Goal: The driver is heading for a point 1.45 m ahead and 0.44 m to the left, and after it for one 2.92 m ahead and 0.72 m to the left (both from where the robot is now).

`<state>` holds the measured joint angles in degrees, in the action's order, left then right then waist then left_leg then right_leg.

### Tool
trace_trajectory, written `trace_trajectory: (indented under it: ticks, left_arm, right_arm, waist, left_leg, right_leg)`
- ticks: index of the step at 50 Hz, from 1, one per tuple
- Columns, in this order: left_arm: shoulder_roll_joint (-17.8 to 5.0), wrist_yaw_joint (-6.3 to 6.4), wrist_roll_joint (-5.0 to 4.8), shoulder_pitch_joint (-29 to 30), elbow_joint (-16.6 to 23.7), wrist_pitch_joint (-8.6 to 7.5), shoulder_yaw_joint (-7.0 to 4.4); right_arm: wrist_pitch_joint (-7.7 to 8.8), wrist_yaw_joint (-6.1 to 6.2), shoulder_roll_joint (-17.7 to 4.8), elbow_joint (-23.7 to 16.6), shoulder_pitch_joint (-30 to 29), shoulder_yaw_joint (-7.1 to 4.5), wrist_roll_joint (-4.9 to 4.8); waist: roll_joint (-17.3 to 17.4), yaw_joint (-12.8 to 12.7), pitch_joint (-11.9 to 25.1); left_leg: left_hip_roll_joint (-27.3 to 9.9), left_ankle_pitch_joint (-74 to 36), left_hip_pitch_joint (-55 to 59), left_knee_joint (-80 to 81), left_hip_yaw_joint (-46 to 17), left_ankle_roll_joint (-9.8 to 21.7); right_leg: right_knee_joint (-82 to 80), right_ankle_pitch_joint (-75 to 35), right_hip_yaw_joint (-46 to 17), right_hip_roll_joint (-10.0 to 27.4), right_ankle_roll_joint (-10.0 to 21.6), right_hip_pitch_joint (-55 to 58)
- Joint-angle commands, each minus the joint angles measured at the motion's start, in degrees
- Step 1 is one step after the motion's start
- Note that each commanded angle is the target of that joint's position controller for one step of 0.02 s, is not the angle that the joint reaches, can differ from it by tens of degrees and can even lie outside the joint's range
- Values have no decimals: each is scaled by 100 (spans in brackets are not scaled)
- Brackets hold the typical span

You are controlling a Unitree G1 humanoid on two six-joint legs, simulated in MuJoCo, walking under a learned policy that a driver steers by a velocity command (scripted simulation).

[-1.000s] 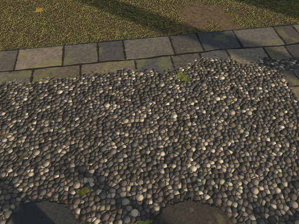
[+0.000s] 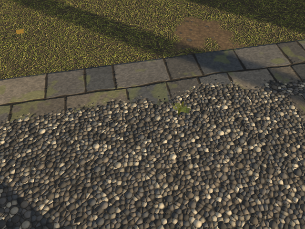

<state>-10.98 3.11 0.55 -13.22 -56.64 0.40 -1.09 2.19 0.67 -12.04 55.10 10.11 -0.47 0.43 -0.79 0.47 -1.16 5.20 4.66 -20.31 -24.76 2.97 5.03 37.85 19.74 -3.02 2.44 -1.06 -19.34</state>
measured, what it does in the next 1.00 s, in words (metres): walks ahead: right foot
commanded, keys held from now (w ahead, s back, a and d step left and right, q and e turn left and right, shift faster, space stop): no key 0.22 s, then w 0.78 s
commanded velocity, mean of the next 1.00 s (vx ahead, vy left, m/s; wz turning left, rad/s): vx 0.28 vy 0.00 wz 0.00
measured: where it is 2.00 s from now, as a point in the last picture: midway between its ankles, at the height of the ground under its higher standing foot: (143, 139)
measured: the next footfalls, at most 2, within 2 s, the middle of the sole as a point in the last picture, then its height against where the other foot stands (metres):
right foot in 0.02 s outside the picture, level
right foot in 1.04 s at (181, 217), level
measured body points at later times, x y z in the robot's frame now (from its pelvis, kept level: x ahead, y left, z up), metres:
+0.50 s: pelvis +0.10 +0.00 +0.01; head +0.11 +0.02 +0.46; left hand +0.04 +0.25 -0.15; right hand +0.20 -0.25 -0.12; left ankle +0.13 +0.11 -0.72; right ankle +0.02 -0.14 -0.73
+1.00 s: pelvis +0.34 +0.01 -0.01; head +0.37 +0.02 +0.44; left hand +0.57 +0.22 -0.10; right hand +0.24 -0.24 -0.14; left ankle +0.14 +0.11 -0.73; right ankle +0.52 -0.09 -0.71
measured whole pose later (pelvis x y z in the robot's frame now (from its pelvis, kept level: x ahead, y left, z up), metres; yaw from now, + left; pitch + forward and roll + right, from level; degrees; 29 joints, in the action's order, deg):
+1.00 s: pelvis +0.34 +0.01 -0.01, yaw +2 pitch +2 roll +1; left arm -11.9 -2.5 -1.5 3.4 -47.1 -6.0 -1.8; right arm 4.4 0.6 -12.4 61.7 27.4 -1.9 -0.6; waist -1.3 5.1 -1.6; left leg 1.7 22.7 9.7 -10.6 1.9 1.0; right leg 30.0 -0.8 2.5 1.9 4.7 -34.3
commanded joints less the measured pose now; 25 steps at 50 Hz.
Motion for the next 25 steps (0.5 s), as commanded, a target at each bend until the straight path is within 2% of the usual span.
trace_trajectory:
  ticks: [1, 2, 3, 5, 6, 8, 11, 12, 13, 14, 15, 16, 17, 18, 19, 21, 23, 24, 25]
  left_arm:
    - [-296, -32, 139, -1116, -209, 103, -82]
    - [-460, -24, 145, -1052, -182, 83, -99]
    - [-719, -24, 72, -905, -249, 20, -168]
    - [-480, -26, 45, -593, -245, -158, -122]
    - [-501, -33, 28, -432, -218, -229, -140]
    - [-439, -40, -16, -407, -211, -327, -147]
    - [-361, -32, -48, -698, -287, -338, -143]
    - [-387, -32, -49, -904, -356, -331, -159]
    - [-535, -28, -80, -1023, -360, -322, -210]
    - [-636, -28, -106, -1137, -337, -327, -244]
    - [-768, -40, -128, -1311, -335, -362, -287]
    - [-894, -50, -162, -1501, -343, -410, -332]
    - [-1078, -50, -172, -1397, -324, -466, -397]
    - [-1011, -59, -146, -1348, -288, -523, -394]
    - [-901, -81, -132, -1339, -268, -569, -374]
    - [-843, -141, -182, -1229, -197, -582, -360]
    - [-932, -191, -220, -1060, -149, -523, -373]
    - [-969, -212, -227, -1012, -136, -484, -381]
    - [-976, -219, -217, -1007, -120, -468, -378]
  right_arm:
    - [-5, 83, -607, -276, -251, -115, -93]
    - [-22, 91, -622, -230, -142, -132, -109]
    - [-45, 127, -660, -226, 17, -183, -126]
    - [-41, 168, -502, -146, 139, -161, -35]
    - [-45, 181, -423, -69, 246, -149, 8]
    - [-59, 166, -414, 50, 371, -149, 52]
    - [-60, 145, -470, 116, 295, -153, -2]
    - [-52, 144, -454, 162, 311, -151, -27]
    - [-38, 143, -510, 186, 316, -178, -74]
    - [-7, 131, -552, 163, 235, -197, -106]
    - [51, 105, -461, 81, 55, -179, -129]
    - [131, 61, -385, 3, -158, -163, -159]
    - [217, 4, -294, -55, -240, -141, -180]
    - [283, -40, -355, -83, -311, -155, -177]
    - [338, -76, -435, -116, -367, -179, -198]
    - [414, -126, -445, -160, -463, -185, -249]
    - [436, -164, -353, -71, -343, -185, -239]
    - [417, -170, -356, 91, -12, -217, -233]
    - [375, -152, -457, 294, 485, -292, -229]
  waist:
    - [496, -423, 43]
    - [239, -324, -253]
    - [-400, -69, -464]
    - [-827, 87, -353]
    - [-818, 174, -266]
    - [-497, 184, -205]
    - [2, 19, -266]
    - [29, -52, -128]
    - [-24, -112, -131]
    - [-84, -189, -202]
    - [-297, -297, -287]
    - [-533, -392, -422]
    - [-863, -359, -597]
    - [-760, -354, -647]
    - [-584, -334, -647]
    - [-444, -282, -553]
    - [-468, -124, -448]
    - [-483, 30, -359]
    - [-472, 225, -209]
  left_leg:
    - [-1216, 3408, -1165, 1458, -1452, 124]
    - [-1023, 3246, -1062, 1241, -1234, -72]
    - [-660, 2599, -422, 897, -748, -164]
    - [-551, 1527, 620, 256, -568, -209]
    - [-541, 1221, 898, 114, -507, -190]
    - [-569, 1022, 968, 81, -513, -143]
    - [-654, 1207, 632, 245, -630, -55]
    - [-576, 1647, 545, 188, -566, -25]
    - [-458, 2253, 359, -8, -451, 6]
    - [-409, 2697, 45, -217, -405, 43]
    - [-360, 2650, -330, -577, -306, 41]
    - [-313, 2211, -873, -1060, -149, 17]
    - [-424, 1642, -1267, -1633, -141, 54]
    - [-641, 1689, -1596, -1988, -317, 108]
    - [-771, 1865, -1904, -2161, -420, 149]
    - [-853, 1892, -1797, -1674, -334, 155]
    - [-598, 1343, -610, -903, 100, 61]
    - [-383, 929, 240, -641, 317, -8]
    - [-201, 801, 1042, -575, 405, -47]
  right_leg:
    - [-743, -417, 250, -87, 279, 1371]
    - [-1281, 13, -14, 143, 436, 956]
    - [-1588, 993, -171, 145, 540, -1]
    - [-2158, 1467, -323, 206, 470, -679]
    - [-2222, 1331, -340, 202, 397, -751]
    - [-2127, 1015, -305, 175, 353, -621]
    - [-1849, 448, -110, 30, 361, -222]
    - [-1781, 697, -55, -23, 404, -15]
    - [-1741, 1168, -109, -16, 536, 65]
    - [-1848, 1698, -325, 135, 715, 131]
    - [-2124, 2136, -843, 479, 943, 329]
    - [-2571, 2370, -1525, 990, 1214, 655]
    - [-2842, 2223, -2175, 1546, 1473, 888]
    - [-2846, 1735, -2378, 1765, 1581, 1091]
    - [-2787, 1188, -2326, 1797, 1556, 1402]
    - [-2682, 431, -1773, 1544, 1322, 1686]
    - [-2525, 26, -1031, 1100, 1104, 1101]
    - [-2331, -82, -747, 895, 1018, 615]
    - [-2022, -350, -578, 722, 939, 216]
Velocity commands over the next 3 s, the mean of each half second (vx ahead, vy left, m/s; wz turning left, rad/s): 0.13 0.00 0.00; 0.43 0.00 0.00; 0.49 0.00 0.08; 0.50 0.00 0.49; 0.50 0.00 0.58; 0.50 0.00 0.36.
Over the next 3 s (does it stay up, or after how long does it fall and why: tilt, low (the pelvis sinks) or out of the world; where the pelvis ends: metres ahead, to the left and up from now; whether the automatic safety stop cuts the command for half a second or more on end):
stays up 1.33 0.40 0.01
